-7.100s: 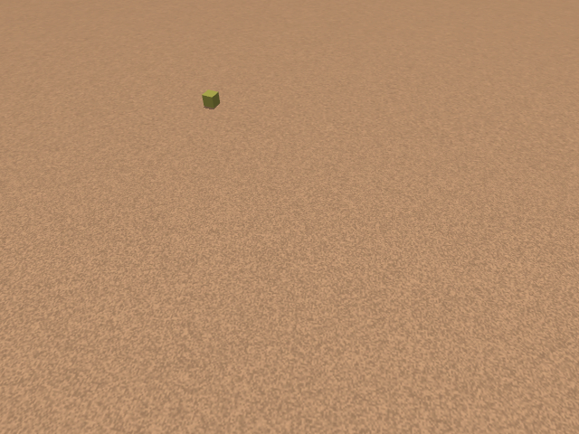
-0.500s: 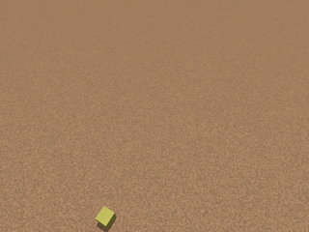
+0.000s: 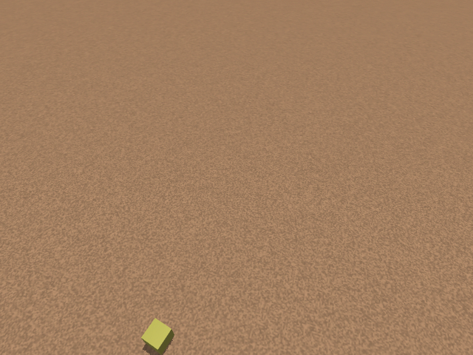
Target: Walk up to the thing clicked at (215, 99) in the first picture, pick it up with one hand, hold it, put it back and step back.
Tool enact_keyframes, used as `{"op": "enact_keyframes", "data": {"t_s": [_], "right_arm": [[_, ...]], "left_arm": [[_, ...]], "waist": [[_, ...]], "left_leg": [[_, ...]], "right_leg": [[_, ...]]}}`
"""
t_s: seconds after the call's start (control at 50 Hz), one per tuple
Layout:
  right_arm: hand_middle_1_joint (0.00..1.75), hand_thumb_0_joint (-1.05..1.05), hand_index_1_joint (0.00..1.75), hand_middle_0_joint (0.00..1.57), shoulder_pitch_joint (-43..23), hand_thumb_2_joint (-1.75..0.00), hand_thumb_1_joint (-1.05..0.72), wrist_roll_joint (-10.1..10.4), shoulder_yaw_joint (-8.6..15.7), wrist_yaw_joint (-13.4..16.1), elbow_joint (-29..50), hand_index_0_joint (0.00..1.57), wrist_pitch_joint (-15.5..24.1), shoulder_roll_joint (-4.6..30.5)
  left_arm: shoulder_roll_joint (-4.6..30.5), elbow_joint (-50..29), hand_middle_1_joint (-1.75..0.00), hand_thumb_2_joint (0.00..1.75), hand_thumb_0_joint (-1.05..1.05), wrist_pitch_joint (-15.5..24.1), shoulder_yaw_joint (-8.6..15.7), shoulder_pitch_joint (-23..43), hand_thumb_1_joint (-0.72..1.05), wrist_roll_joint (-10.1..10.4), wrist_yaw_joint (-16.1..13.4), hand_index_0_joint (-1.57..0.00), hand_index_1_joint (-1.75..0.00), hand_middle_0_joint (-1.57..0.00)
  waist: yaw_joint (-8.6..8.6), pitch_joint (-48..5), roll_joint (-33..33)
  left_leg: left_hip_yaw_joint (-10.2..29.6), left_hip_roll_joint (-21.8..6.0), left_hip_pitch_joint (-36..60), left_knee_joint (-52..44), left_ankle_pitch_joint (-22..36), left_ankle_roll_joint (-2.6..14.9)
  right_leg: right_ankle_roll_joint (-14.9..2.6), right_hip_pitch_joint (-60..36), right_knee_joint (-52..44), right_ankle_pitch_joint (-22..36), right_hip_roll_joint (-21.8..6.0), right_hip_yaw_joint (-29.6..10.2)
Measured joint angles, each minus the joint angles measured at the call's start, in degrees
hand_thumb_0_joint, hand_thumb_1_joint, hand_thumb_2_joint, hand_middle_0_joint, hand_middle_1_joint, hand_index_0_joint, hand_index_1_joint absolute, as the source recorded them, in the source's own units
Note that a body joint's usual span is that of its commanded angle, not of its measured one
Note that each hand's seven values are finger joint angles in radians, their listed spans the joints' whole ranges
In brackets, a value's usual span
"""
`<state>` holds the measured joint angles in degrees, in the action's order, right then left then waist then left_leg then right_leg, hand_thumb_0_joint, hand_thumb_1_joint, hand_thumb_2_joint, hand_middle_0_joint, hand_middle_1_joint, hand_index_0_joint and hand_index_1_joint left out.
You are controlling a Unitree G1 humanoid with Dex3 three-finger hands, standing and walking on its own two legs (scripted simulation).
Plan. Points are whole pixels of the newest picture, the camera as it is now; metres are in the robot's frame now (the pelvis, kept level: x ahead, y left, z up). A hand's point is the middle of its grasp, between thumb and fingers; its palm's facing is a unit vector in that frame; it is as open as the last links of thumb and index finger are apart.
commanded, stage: walk up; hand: left
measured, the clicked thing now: (158, 336) +0.35 +0.29 -0.74
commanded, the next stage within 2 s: stand in 0.06 s
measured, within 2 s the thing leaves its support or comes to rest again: neither
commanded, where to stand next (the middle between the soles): +0.02 +0.00 m, yaw +0 degrees
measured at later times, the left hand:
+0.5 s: hand out of the picture +0.06 +0.25 -0.15, palm faces -0.01 -0.94 -0.34, open 7.4 cm
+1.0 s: hand out of the picture +0.04 +0.25 -0.15, palm faces -0.04 -0.94 -0.34, open 7.4 cm
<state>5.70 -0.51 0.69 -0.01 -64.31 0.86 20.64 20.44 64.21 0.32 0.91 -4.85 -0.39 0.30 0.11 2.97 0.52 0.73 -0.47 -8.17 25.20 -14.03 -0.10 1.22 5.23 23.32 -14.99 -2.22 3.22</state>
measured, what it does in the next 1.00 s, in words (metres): stands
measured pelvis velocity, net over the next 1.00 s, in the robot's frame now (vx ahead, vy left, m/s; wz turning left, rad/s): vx -0.03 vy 0.00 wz -0.01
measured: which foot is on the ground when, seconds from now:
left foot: down 0.00-1.00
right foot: down 0.00-1.00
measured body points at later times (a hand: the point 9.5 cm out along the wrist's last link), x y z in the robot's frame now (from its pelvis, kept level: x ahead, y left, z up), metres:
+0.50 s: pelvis -0.03 +0.00 +0.01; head -0.03 +0.00 +0.46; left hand +0.06 +0.30 -0.12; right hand +0.06 -0.30 -0.12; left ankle +0.00 +0.12 -0.74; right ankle -0.02 -0.13 -0.74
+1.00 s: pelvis -0.03 +0.00 +0.01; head -0.03 +0.00 +0.45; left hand +0.04 +0.30 -0.13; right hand +0.03 -0.31 -0.13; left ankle +0.00 +0.12 -0.74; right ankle -0.02 -0.13 -0.74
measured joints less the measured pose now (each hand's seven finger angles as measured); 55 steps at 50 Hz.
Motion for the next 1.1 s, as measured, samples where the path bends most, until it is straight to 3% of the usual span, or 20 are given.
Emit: {"op": "enact_keyframes", "data": {"t_s": [0.32, 0.54, 0.82, 1.1], "right_arm": [[0.30, 0.01, 0.30, 0.20, -2.99, -0.90, -0.90, 0.29, -0.68, 0.13, -0.26, 0.20, -0.27, -0.76], [0.30, 0.01, 0.30, 0.20, -1.47, -0.90, -0.90, -0.09, -0.51, -0.36, -1.49, 0.20, -0.40, -0.89], [0.30, 0.01, 0.30, 0.20, 1.84, -0.90, -0.90, -0.42, 0.07, -0.65, -2.45, 0.20, -0.73, -0.24], [0.30, 0.01, 0.30, 0.20, 0.76, -0.90, -0.90, -0.13, -0.71, -0.52, -1.53, 0.20, -0.35, -0.80]], "left_arm": [[-0.64, 0.78, -0.30, 0.90, 0.01, 0.05, -0.67, 1.19, 0.91, 0.21, -0.27, -0.20, -0.30, -0.21], [-0.63, 1.57, -0.30, 0.90, 0.01, 0.14, -0.74, -0.37, 0.91, -0.06, -0.06, -0.20, -0.30, -0.21], [-0.28, 1.63, -0.30, 0.90, 0.01, -0.03, -0.69, -3.34, 0.91, -0.24, 0.29, -0.20, -0.30, -0.21], [-0.50, 0.43, -0.30, 0.90, 0.01, 0.38, -1.04, -1.85, 0.91, -0.01, 0.13, -0.20, -0.30, -0.21]], "waist": [[-0.12, 1.25, -0.96], [-0.04, -0.04, -0.82], [0.12, 0.10, -0.56], [0.29, -0.32, -0.61]], "left_leg": [[-0.65, 0.12, 1.68, -5.94, 4.51, -0.11], [-0.50, -0.03, 1.54, -7.07, 6.35, -0.33], [-0.30, -0.36, -0.90, -5.82, 6.32, -0.57], [-0.37, -0.36, -0.24, -5.93, 5.60, -0.65]], "right_leg": [[0.29, -1.05, -5.12, 4.31, -0.05, -0.57], [0.05, -0.60, -5.53, 5.73, 0.12, -0.46], [-0.35, 1.88, -4.14, 5.57, 0.44, -0.34], [-0.35, 1.24, -4.24, 4.87, 0.44, -0.40]]}}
